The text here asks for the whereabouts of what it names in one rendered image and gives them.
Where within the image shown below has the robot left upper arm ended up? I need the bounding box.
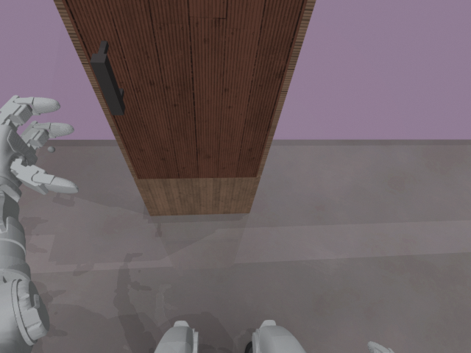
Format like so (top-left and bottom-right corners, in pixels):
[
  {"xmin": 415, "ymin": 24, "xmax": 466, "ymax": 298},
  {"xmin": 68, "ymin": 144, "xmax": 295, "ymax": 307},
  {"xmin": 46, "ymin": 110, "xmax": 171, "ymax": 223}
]
[{"xmin": 0, "ymin": 279, "xmax": 50, "ymax": 353}]

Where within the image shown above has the handle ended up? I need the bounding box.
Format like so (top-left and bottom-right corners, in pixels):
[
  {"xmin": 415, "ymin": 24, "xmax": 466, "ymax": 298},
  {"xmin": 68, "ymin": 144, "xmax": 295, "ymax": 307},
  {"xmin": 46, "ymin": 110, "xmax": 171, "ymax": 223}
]
[{"xmin": 90, "ymin": 40, "xmax": 125, "ymax": 115}]

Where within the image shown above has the left robot hand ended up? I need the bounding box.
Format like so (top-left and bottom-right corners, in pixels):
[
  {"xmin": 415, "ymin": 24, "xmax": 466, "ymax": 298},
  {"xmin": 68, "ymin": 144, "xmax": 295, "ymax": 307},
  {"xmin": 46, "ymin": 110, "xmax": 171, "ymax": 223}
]
[{"xmin": 0, "ymin": 95, "xmax": 79, "ymax": 195}]

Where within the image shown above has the robot left forearm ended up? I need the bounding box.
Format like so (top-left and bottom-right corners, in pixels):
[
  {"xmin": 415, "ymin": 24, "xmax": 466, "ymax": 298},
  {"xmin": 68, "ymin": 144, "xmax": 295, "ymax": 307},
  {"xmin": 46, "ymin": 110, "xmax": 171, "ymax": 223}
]
[{"xmin": 0, "ymin": 176, "xmax": 31, "ymax": 285}]

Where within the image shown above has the cupboard door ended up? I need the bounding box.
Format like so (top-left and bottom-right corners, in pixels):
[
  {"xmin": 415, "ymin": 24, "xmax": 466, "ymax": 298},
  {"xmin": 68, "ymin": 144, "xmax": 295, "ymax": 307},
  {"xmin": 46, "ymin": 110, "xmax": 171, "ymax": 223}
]
[{"xmin": 62, "ymin": 0, "xmax": 307, "ymax": 179}]

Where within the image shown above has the right robot thigh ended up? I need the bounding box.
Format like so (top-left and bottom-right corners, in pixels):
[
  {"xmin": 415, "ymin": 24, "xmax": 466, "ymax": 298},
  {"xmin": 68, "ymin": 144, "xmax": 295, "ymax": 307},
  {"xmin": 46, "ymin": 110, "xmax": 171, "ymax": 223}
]
[{"xmin": 252, "ymin": 326, "xmax": 307, "ymax": 353}]

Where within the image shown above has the robot thigh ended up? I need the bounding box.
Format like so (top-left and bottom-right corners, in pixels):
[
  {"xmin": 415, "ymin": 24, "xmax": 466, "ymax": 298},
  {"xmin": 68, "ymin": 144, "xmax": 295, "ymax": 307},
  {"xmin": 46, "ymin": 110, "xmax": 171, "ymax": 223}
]
[
  {"xmin": 154, "ymin": 326, "xmax": 199, "ymax": 353},
  {"xmin": 252, "ymin": 326, "xmax": 307, "ymax": 353}
]

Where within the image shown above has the left robot thigh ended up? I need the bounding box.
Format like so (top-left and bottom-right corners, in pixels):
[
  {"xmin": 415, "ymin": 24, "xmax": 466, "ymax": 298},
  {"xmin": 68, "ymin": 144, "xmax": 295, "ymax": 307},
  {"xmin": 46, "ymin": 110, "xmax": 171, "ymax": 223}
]
[{"xmin": 154, "ymin": 326, "xmax": 199, "ymax": 353}]

